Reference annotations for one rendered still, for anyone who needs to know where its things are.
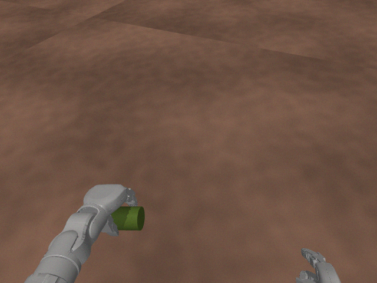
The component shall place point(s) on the can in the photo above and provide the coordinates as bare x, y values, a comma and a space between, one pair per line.
129, 218

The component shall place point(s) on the right robot hand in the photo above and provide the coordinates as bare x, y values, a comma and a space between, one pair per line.
325, 272

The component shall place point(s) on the left robot arm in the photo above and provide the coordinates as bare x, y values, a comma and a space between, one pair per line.
72, 247

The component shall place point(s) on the left robot hand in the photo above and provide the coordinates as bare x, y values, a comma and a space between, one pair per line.
110, 197

